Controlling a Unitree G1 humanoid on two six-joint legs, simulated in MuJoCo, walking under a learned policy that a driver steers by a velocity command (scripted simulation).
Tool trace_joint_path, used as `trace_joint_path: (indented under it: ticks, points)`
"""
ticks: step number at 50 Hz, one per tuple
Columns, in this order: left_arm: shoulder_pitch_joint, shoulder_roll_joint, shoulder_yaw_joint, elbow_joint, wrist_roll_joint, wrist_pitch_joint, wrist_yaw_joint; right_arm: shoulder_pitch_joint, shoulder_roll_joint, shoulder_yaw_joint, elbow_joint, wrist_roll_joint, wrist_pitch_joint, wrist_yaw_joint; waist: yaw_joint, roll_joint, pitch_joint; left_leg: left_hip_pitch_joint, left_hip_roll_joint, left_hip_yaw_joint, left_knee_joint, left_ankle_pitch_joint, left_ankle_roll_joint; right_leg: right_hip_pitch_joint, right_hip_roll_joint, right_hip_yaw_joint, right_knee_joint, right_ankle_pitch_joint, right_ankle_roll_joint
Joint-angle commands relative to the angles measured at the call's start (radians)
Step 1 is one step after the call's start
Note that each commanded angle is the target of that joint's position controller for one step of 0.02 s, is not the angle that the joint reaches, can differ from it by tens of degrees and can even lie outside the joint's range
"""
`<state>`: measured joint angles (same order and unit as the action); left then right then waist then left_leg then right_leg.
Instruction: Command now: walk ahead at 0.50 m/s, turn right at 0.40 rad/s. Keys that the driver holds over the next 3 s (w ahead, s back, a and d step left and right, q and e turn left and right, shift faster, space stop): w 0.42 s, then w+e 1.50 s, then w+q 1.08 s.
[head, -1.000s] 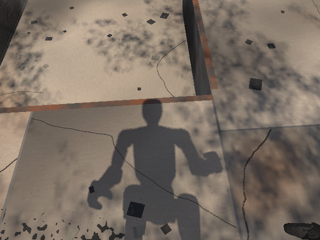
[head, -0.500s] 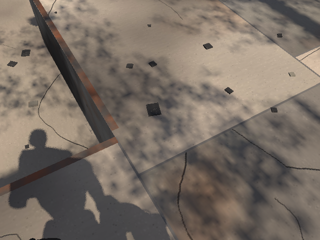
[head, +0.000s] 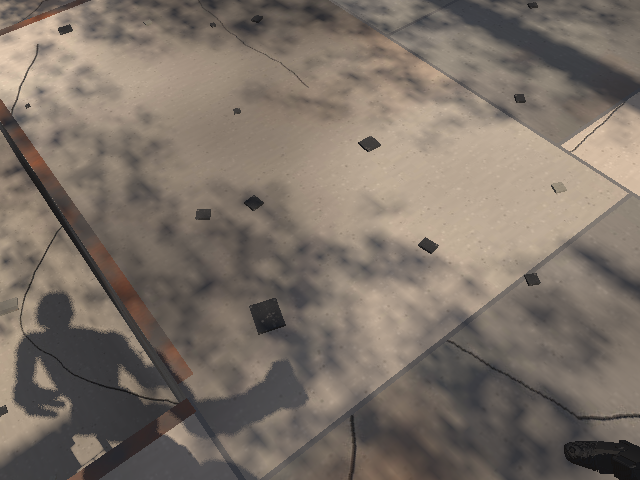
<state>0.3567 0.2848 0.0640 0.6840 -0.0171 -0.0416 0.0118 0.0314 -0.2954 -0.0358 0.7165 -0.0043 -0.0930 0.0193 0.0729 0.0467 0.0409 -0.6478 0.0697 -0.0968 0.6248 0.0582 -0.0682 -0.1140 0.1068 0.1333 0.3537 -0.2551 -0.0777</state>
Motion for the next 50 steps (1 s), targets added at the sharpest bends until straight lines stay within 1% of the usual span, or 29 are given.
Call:
trace_joint_path:
  ticks: [1,4,5,6,7,8,9,10,11,12,14,16,20,24,29,31,32,33,34,35,36,37,38,39,40,42,44,47,50]
  points:
    - [0.027,0.157,0.045,-0.027,-0.008,-0.015,0.008,-0.090,-0.083,-0.019,-0.081,0.009,-0.023,0.011,0.005,-0.133,-0.016,0.140,-0.031,0.025,-0.083,0.065,0.020,-0.070,-0.246,0.162,-0.077,0.149,-0.132]
    - [0.030,0.160,0.049,-0.008,0.000,-0.003,0.010,-0.052,-0.114,-0.034,-0.082,0.005,-0.028,0.018,-0.021,-0.154,-0.023,0.177,-0.040,0.036,-0.116,-0.060,0.066,0.023,-0.286,0.208,0.006,0.238,-0.108]
    - [0.018,0.153,0.047,-0.008,0.001,0.003,0.009,0.003,-0.120,-0.042,-0.069,0.003,-0.029,0.015,-0.053,-0.162,-0.038,0.248,-0.053,0.061,-0.142,-0.093,0.089,0.028,-0.272,0.202,0.059,0.319,-0.093]
    - [0.013,0.124,0.036,-0.013,0.005,0.006,0.006,0.108,-0.148,-0.058,-0.043,-0.004,-0.033,0.011,-0.102,-0.144,-0.106,0.404,-0.046,0.065,-0.154,-0.082,0.123,0.010,-0.216,0.166,0.194,0.419,-0.067]
    - [0.047,0.079,0.016,-0.030,0.022,0.006,0.006,0.255,-0.205,-0.073,-0.029,-0.016,-0.035,0.008,-0.145,-0.035,-0.262,0.691,0.107,-0.098,-0.109,-0.032,0.195,-0.135,-0.147,0.110,0.470,0.256,-0.028]
    - [0.187,0.018,-0.005,-0.025,-0.005,-0.004,0.004,0.356,-0.265,-0.096,0.015,-0.007,-0.020,0.016,-0.109,0.280,-0.389,0.994,0.298,-0.552,-0.231,-0.303,0.363,-0.479,-0.001,0.000,0.806,-0.250,0.053]
    - [0.154,0.098,0.006,-0.005,-0.014,-0.009,0.005,0.378,-0.179,-0.074,0.021,0.025,-0.020,0.026,-0.145,0.189,-0.330,0.978,0.310,-0.698,-0.325,-0.583,0.353,-0.614,-0.041,0.069,0.935,-0.319,0.052]
    - [0.020,0.151,0.021,-0.029,-0.019,-0.011,0.004,0.312,-0.134,-0.060,0.009,0.023,-0.017,0.024,-0.161,0.083,-0.185,0.847,0.279,-0.565,-0.345,-0.596,0.311,-0.662,-0.083,0.055,0.959,-0.230,0.046]
    - [-0.061,0.148,0.019,-0.050,-0.007,-0.013,0.006,0.250,-0.120,-0.051,-0.004,0.009,-0.012,0.021,-0.144,0.011,-0.109,0.717,0.239,-0.446,-0.357,-0.497,0.289,-0.641,-0.124,0.010,0.930,-0.157,0.046]
    - [-0.098,0.136,0.019,-0.064,0.007,-0.018,0.003,0.215,-0.104,-0.045,-0.003,0.001,-0.008,0.019,-0.122,0.007,-0.055,0.619,0.205,-0.370,-0.380,-0.400,0.291,-0.622,-0.155,-0.005,0.866,-0.104,0.048]
    - [-0.072,0.104,0.018,-0.054,0.007,-0.020,-0.005,0.200,-0.073,-0.034,0.001,-0.007,-0.011,0.013,-0.083,0.054,-0.054,0.543,0.148,-0.265,-0.417,-0.268,0.279,-0.536,-0.193,-0.021,0.782,-0.049,0.051]
    - [-0.062,0.071,0.009,-0.041,0.002,-0.019,-0.003,0.221,-0.093,-0.040,0.019,0.006,-0.016,0.010,-0.075,0.046,-0.055,0.529,0.150,-0.214,-0.444,-0.177,0.293,-0.539,-0.210,-0.044,0.730,-0.035,0.065]
    - [-0.191,0.045,-0.006,-0.070,0.014,-0.028,-0.005,0.259,-0.127,-0.048,0.048,0.014,-0.009,-0.005,-0.110,0.022,-0.022,0.540,0.134,-0.105,-0.490,-0.078,0.291,-0.588,-0.225,-0.069,0.498,0.134,0.090]
    - [-0.302,0.025,-0.016,-0.082,0.002,-0.039,-0.026,0.305,-0.150,-0.051,0.080,0.017,0.000,-0.014,-0.155,0.021,-0.004,0.551,0.111,0.018,-0.500,-0.045,0.254,-0.513,-0.194,-0.115,0.284,0.326,0.087]
    - [-0.394,0.042,-0.012,-0.124,-0.011,-0.036,-0.057,0.357,-0.158,-0.052,0.132,0.019,0.022,-0.021,-0.167,0.018,0.030,0.699,0.183,0.067,-0.451,0.024,0.227,-0.541,-0.171,-0.114,0.207,0.253,0.034]
    - [-0.362,0.066,0.000,-0.127,-0.001,-0.033,-0.066,0.336,-0.179,-0.058,0.127,0.018,0.033,-0.025,-0.132,0.031,-0.006,0.743,0.188,0.102,-0.357,0.273,0.207,-0.463,-0.131,-0.152,0.196,0.166,0.000]
    - [-0.287,0.092,0.015,-0.110,0.005,-0.030,-0.065,0.318,-0.190,-0.061,0.121,0.020,0.039,-0.030,-0.084,0.041,-0.059,0.743,0.176,0.133,-0.250,0.459,0.190,-0.349,-0.096,-0.184,0.188,0.143,-0.022]
    - [-0.140,0.135,0.042,-0.069,0.004,-0.027,-0.060,0.305,-0.183,-0.057,0.111,0.018,0.047,-0.038,-0.009,0.022,-0.142,0.685,0.139,0.181,-0.061,0.553,0.162,-0.141,-0.061,-0.201,0.150,0.179,-0.053]
    - [0.038,0.213,0.070,-0.033,0.000,-0.018,-0.047,0.313,-0.151,-0.040,0.076,-0.006,0.044,-0.047,0.055,-0.061,-0.254,0.460,0.100,0.213,0.235,0.322,0.123,0.173,-0.182,-0.010,0.167,0.200,-0.111]
    - [0.061,0.309,0.085,-0.027,-0.009,-0.020,-0.045,0.415,-0.023,0.005,0.032,-0.028,0.017,-0.028,-0.028,-0.326,-0.360,0.015,-0.107,0.173,0.593,-0.491,0.056,0.513,-0.423,0.533,0.073,0.010,-0.305]
    - [0.091,0.205,0.060,-0.031,-0.014,-0.021,-0.043,0.346,-0.112,-0.012,0.041,0.001,-0.017,-0.014,0.034,-0.240,-0.408,-0.114,-0.091,0.005,0.706,-0.602,0.064,0.548,-0.440,0.659,-0.031,-0.126,-0.309]
    - [0.037,0.175,0.048,-0.034,-0.002,-0.025,-0.040,0.249,-0.154,-0.023,0.002,0.035,-0.040,-0.003,0.038,-0.205,-0.254,-0.179,-0.044,0.002,0.705,-0.513,0.080,0.433,-0.403,0.512,-0.051,-0.055,-0.264]
    - [-0.022,0.160,0.043,-0.044,0.003,-0.026,-0.038,0.207,-0.141,-0.018,-0.011,0.028,-0.051,-0.006,0.007,-0.103,-0.182,-0.149,-0.006,0.009,0.641,-0.434,0.084,0.296,-0.361,0.406,-0.057,0.047,-0.236]
    - [-0.077,0.140,0.036,-0.055,0.007,-0.025,-0.038,0.187,-0.138,-0.022,-0.014,0.003,-0.052,-0.010,-0.028,-0.056,-0.121,-0.099,0.019,0.013,0.555,-0.390,0.073,0.164,-0.325,0.327,-0.075,0.161,-0.220]
    - [-0.109,0.122,0.029,-0.068,0.020,-0.026,-0.034,0.196,-0.146,-0.030,-0.012,-0.004,-0.044,-0.013,-0.059,-0.081,-0.109,-0.034,0.037,0.007,0.512,-0.371,0.065,0.085,-0.301,0.280,-0.097,0.249,-0.215]
    - [-0.131,0.124,0.031,-0.070,0.011,-0.026,-0.027,0.209,-0.120,-0.029,-0.019,-0.008,-0.022,-0.013,-0.091,-0.096,-0.093,0.017,0.037,0.020,0.438,-0.366,0.034,-0.006,-0.283,0.240,-0.132,0.326,-0.232]
    - [-0.116,0.148,0.039,-0.057,0.004,-0.027,-0.015,0.170,-0.093,-0.022,-0.035,-0.011,-0.007,-0.016,-0.091,-0.095,-0.059,0.027,0.027,0.039,0.332,-0.305,0.003,-0.089,-0.260,0.183,-0.152,0.357,-0.230]
    - [-0.073,0.170,0.047,-0.035,0.003,-0.022,-0.001,0.050,-0.065,-0.011,-0.066,-0.015,-0.008,-0.014,-0.047,-0.098,-0.026,0.086,-0.014,0.047,0.094,-0.071,-0.007,-0.163,-0.196,0.122,-0.147,0.283,-0.175]
    - [-0.014,0.174,0.047,-0.009,-0.003,-0.014,0.004,-0.040,-0.062,-0.009,-0.092,0.002,-0.016,-0.006,-0.010,-0.108,-0.030,0.181,-0.060,0.044,-0.039,0.046,-0.001,-0.174,-0.190,0.148,-0.116,0.198,-0.143]
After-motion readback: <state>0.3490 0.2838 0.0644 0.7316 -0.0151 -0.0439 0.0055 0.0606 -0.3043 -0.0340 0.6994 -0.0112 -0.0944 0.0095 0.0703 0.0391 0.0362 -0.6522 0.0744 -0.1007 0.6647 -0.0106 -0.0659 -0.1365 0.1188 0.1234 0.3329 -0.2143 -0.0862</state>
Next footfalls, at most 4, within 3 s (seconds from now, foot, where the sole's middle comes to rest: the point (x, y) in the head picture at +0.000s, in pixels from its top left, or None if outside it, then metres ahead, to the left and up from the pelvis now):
0.12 left None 0.26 0.15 -0.78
0.68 right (434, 449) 0.53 -0.13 -0.78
1.14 left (380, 312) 0.86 -0.01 -0.78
1.66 right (538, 292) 0.93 -0.39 -0.78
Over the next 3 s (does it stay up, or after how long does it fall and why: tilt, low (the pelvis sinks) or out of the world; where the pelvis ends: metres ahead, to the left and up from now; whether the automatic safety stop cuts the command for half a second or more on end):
stays up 1.40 -0.74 0.00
